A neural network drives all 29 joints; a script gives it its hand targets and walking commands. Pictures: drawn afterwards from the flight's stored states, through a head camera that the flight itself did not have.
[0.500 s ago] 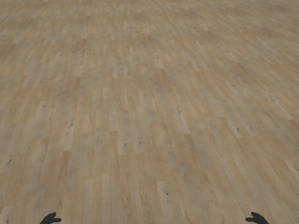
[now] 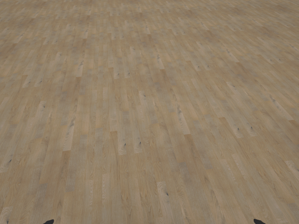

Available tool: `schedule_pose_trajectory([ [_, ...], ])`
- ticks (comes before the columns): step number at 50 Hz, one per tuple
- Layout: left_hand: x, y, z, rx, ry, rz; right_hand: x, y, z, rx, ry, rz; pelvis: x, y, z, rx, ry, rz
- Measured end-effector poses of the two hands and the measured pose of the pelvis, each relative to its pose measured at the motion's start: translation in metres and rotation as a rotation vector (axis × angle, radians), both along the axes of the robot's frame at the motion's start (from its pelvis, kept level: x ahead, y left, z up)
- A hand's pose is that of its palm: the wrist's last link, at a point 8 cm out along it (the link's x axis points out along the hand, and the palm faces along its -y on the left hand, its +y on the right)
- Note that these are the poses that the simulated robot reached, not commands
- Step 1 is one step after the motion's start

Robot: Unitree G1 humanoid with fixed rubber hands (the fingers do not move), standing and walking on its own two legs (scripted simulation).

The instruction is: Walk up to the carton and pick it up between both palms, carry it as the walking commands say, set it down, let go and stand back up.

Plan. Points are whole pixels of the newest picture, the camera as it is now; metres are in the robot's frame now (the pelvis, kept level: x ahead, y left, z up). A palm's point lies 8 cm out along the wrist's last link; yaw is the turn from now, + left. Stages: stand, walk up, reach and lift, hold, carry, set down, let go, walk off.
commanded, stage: stand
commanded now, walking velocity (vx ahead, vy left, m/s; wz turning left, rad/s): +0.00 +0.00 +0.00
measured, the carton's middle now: out of the picture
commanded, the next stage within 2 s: walk up in 0.34 s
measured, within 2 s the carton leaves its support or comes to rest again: neither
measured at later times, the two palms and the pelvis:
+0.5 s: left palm out of the picture +0.09 +0.31 -0.10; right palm out of the picture +0.10 -0.31 -0.10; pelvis +0.00 +0.00 +0.00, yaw +0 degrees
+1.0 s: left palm out of the picture -0.02 +0.43 -0.10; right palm (223, 212) +0.18 -0.19 -0.07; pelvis -0.05 +0.07 -0.02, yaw +19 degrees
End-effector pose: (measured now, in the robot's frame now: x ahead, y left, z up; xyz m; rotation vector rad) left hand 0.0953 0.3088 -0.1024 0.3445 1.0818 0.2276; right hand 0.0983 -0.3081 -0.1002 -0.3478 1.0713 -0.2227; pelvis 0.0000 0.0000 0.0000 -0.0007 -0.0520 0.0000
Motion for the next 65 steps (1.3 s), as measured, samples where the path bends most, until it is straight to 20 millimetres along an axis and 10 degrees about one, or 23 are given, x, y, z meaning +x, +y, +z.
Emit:
schedule_pose_trajectory([
  [26,-0.002,0.001,-0.001,0.002,0.022,0.015,-0.002,-0.001,-0.002,-0.003,0.024,-0.012,0.005,0.000,0.001,0.000,0.004,0.002],
  [33,-0.004,0.029,0.010,0.105,-0.076,0.027,0.026,0.005,0.002,-0.030,0.004,0.145,-0.012,0.005,-0.011,-0.008,0.073,0.096],
  [45,-0.088,0.120,-0.004,0.132,-0.069,0.154,0.075,0.087,0.017,-0.075,-0.058,0.403,-0.039,0.063,-0.028,-0.022,0.063,0.266],
  [55,-0.155,0.118,0.017,0.128,-0.078,0.259,0.104,0.147,0.027,0.009,-0.158,0.511,-0.056,0.076,-0.016,-0.015,0.067,0.404],
  [65,-0.270,0.123,0.066,0.302,-0.100,0.475,0.125,0.210,0.018,0.074,-0.135,0.759,-0.075,0.086,-0.010,-0.007,0.045,0.577],
])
